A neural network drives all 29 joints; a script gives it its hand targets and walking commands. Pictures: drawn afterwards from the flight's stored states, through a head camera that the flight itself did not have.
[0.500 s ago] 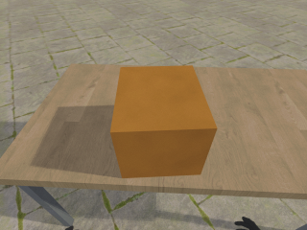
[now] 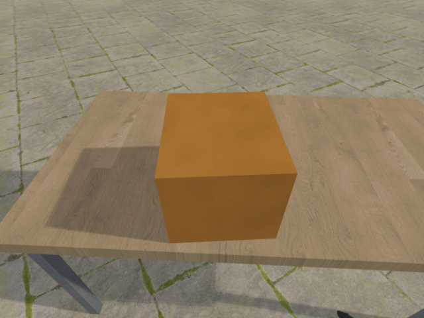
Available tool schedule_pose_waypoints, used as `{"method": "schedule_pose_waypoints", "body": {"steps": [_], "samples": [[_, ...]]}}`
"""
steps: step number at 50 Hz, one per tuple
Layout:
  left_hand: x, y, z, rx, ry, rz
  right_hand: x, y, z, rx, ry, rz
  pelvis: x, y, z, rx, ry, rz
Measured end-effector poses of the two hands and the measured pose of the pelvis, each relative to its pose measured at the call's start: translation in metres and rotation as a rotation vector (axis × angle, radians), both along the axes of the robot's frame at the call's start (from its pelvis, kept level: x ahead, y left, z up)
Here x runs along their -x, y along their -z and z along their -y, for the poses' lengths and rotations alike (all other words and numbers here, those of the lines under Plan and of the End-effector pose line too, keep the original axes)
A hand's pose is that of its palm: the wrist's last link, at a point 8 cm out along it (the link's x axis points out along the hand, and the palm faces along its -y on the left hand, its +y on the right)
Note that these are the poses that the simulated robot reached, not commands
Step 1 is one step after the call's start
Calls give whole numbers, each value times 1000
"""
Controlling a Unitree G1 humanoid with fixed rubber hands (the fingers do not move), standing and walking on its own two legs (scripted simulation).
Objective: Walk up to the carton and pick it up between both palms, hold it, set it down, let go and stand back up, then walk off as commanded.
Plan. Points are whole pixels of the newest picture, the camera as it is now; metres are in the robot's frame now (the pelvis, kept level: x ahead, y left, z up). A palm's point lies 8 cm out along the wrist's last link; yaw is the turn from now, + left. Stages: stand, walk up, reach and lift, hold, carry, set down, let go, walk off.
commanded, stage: stand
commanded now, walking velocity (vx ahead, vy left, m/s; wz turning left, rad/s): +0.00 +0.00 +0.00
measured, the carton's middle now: (219, 163) +0.51 +0.02 +0.01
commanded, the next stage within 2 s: walk off in 0.96 s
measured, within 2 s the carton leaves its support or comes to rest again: neither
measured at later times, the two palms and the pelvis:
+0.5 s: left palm out of the picture +0.08 +0.28 -0.11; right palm out of the picture +0.11 -0.24 -0.10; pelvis +0.00 +0.00 +0.00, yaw +0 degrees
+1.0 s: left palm out of the picture +0.07 +0.28 -0.11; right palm out of the picture +0.11 -0.25 -0.10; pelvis +0.00 +0.00 +0.00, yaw +0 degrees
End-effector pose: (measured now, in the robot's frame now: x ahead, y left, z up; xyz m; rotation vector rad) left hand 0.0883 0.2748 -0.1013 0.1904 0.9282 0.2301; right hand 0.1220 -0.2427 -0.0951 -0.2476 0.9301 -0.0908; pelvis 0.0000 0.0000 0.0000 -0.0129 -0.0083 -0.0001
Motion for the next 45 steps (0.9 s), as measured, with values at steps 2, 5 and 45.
{"method": "schedule_pose_waypoints", "body": {"steps": [2, 5, 45], "samples": [[1, 0, 0, 0, -1, -2, 1, 0, 0, 0, 1, -2, 0, 0, 0, 0, 0, 0], [2, 1, 0, 1, -2, -5, 2, 1, 0, 0, 1, -4, 1, 0, 0, 0, 0, 1], [16, 8, 0, 8, -16, -56, 14, 7, 2, 2, 14, -48, 2, 0, 0, 0, 0, 3]]}}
